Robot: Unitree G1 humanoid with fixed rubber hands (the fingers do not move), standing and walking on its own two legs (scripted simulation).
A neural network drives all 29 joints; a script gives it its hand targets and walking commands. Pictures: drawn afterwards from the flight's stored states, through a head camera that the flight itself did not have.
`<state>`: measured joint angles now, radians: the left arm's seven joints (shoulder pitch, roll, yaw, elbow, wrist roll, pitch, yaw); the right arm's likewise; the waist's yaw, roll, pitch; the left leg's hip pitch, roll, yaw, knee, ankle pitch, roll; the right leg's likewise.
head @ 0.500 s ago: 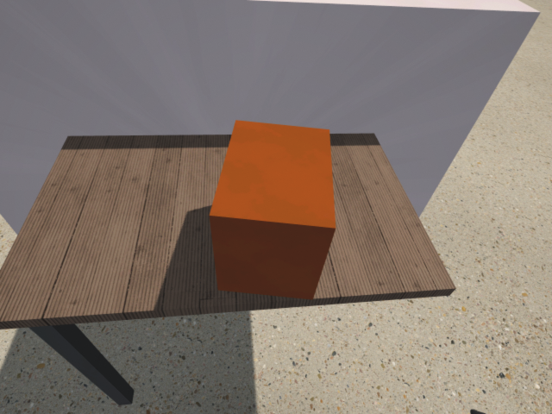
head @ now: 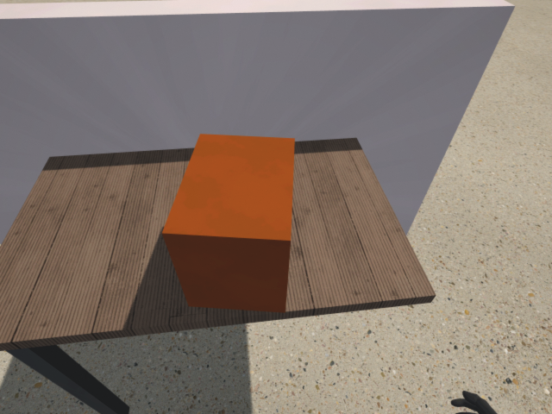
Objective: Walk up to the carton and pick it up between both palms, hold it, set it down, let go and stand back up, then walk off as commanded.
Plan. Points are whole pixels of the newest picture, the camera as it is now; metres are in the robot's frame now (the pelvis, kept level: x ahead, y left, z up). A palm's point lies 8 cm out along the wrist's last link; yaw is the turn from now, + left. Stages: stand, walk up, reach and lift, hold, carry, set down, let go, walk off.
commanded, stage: walk up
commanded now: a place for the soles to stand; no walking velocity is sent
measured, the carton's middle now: (242, 221) +0.45 +0.04 +0.03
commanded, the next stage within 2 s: reach and lift in 0.86 s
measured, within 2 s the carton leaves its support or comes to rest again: neither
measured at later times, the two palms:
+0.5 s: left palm out of the picture +0.07 +0.31 -0.09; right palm out of the picture +0.11 -0.31 -0.07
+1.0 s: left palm out of the picture +0.11 +0.29 -0.10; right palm out of the picture +0.11 -0.30 -0.09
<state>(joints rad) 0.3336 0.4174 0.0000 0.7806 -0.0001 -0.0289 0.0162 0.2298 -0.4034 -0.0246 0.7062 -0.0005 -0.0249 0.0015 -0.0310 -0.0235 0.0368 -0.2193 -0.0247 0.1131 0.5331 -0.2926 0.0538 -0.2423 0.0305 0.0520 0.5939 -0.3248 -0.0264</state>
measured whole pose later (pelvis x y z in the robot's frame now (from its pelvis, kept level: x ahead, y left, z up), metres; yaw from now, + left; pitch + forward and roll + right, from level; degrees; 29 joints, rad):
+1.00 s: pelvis -0.02 +0.00 -0.01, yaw +0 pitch -3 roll +1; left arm 0.16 0.36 0.00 0.67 0.00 0.28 0.01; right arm 0.13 -0.35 -0.10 0.86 -0.02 -0.19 0.05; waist -0.03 -0.02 0.13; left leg -0.25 -0.02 0.11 0.62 -0.32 0.05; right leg -0.27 0.03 0.05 0.67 -0.35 -0.03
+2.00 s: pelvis -0.05 +0.03 +0.01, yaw +0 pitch -6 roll -2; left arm 0.19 0.31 0.01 0.23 -0.07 0.17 -0.04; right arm 0.47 -0.10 0.00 0.03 0.01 0.03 -0.10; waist -0.03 -0.01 0.07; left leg -0.16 -0.01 0.11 0.45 -0.19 0.09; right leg -0.11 0.04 0.03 0.39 -0.17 -0.02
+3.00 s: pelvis -0.01 +0.03 +0.01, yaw +0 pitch -3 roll -2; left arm 0.15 0.37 0.02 -0.12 -0.22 0.28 -0.09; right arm 0.20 -0.03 0.05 -0.23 0.10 0.30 -0.25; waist 0.00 -0.01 0.05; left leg -0.16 -0.01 0.11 0.42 -0.22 0.08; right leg -0.09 0.04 0.03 0.32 -0.18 -0.01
